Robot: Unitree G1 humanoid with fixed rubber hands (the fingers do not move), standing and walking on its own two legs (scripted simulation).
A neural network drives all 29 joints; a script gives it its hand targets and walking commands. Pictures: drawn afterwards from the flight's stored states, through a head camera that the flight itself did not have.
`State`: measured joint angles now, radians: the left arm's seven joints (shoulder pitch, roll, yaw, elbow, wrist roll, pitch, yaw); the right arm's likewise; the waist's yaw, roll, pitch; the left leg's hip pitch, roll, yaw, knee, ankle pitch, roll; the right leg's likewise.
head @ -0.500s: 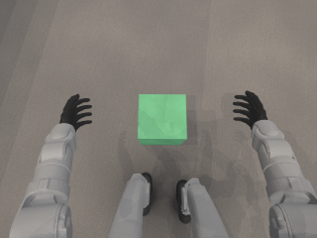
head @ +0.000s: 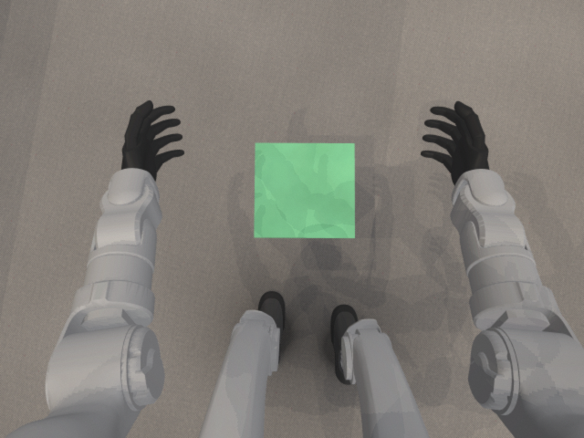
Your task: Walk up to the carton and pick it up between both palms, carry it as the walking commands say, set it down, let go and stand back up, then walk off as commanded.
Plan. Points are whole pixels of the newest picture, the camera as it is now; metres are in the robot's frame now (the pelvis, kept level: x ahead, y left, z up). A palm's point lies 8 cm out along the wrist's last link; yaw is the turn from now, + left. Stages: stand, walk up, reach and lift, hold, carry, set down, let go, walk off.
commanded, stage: reach and lift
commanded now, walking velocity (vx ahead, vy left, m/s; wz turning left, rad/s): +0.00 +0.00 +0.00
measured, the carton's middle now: (303, 197) +0.45 +0.02 -0.54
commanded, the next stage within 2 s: none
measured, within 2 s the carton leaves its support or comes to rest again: neither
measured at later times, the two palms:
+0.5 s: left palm (180, 196) +0.42 +0.23 -0.28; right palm (420, 188) +0.45 -0.18 -0.28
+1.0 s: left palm (211, 201) +0.43 +0.22 -0.44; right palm (391, 192) +0.46 -0.17 -0.42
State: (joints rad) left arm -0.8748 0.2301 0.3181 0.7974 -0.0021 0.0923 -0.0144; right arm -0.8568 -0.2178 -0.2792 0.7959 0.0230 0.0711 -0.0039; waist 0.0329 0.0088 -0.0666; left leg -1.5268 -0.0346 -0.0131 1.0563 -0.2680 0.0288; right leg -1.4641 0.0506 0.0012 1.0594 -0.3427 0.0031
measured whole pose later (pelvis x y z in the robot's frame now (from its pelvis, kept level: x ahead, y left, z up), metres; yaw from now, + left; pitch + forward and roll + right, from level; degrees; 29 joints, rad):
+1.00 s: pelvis -0.06 +0.00 -0.25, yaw -2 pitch +43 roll -3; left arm -1.21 0.32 0.19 0.94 -0.13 0.10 0.10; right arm -1.25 -0.32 -0.16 0.98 0.18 0.09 -0.09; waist 0.05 -0.02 0.20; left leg -2.28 -0.03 0.01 2.01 -0.48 0.04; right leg -2.20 0.07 -0.03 2.04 -0.59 0.02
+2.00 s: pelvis -0.08 -0.01 -0.30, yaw -2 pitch +34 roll -1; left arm -1.46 0.34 0.08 1.21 -0.25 0.04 0.10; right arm -1.44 -0.30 0.03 1.08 0.29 0.07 -0.16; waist 0.06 -0.02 0.41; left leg -2.27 0.01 0.03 2.17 -0.48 0.04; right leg -2.23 0.09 -0.03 2.21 -0.57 0.00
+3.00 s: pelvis -0.09 -0.01 -0.29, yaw -1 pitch +27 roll -2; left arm -1.45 0.34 0.06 1.03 -0.21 0.21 0.17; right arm -1.47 -0.20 -0.28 1.00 0.09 0.16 -0.15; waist 0.05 -0.06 0.52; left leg -2.16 -0.03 0.02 2.18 -0.50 0.03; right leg -2.09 0.08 -0.03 2.22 -0.60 0.01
